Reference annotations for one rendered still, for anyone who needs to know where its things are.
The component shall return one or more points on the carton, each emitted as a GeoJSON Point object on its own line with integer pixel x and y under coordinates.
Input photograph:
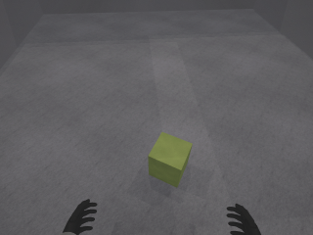
{"type": "Point", "coordinates": [168, 158]}

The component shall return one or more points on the robot left hand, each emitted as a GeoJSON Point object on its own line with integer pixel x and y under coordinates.
{"type": "Point", "coordinates": [76, 220]}

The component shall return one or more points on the robot right hand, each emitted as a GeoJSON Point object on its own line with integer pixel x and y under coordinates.
{"type": "Point", "coordinates": [247, 222]}

